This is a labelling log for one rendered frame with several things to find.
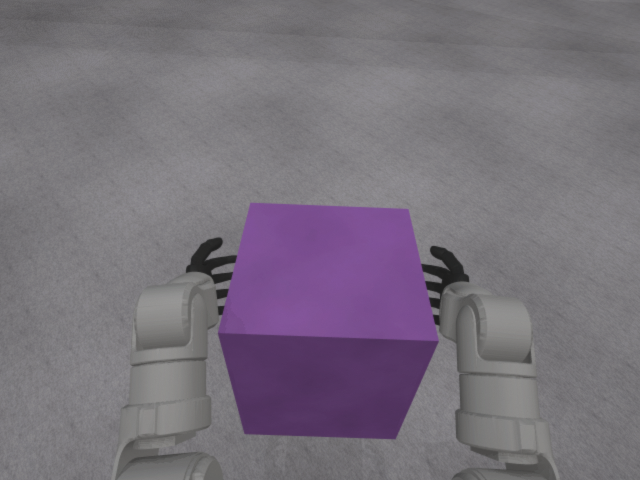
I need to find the robot left forearm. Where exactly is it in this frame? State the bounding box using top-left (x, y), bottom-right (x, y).
top-left (111, 272), bottom-right (219, 480)

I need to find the left robot upper arm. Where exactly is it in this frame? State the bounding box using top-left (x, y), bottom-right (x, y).
top-left (117, 452), bottom-right (223, 480)

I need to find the left robot hand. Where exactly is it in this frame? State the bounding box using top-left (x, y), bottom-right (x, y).
top-left (186, 237), bottom-right (237, 315)

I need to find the right robot hand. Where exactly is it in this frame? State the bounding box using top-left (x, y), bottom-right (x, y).
top-left (421, 246), bottom-right (469, 326)

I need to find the carton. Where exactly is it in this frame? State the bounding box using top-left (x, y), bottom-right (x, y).
top-left (218, 203), bottom-right (439, 439)

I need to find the robot right forearm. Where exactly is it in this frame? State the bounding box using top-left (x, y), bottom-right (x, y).
top-left (439, 281), bottom-right (560, 480)

